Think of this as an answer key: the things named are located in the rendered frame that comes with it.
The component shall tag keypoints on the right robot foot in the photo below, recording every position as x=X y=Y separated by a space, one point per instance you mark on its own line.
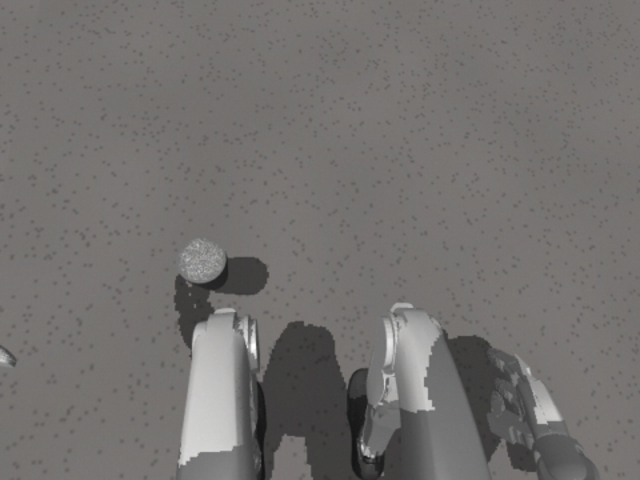
x=364 y=467

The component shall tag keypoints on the right robot arm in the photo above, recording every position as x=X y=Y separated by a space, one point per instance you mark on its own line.
x=560 y=457

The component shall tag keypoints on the left robot hand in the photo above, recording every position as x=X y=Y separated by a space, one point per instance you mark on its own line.
x=6 y=358

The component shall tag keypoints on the right robot hand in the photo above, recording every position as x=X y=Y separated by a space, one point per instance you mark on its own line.
x=531 y=400

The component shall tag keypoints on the cup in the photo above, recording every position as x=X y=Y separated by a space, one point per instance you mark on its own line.
x=202 y=261

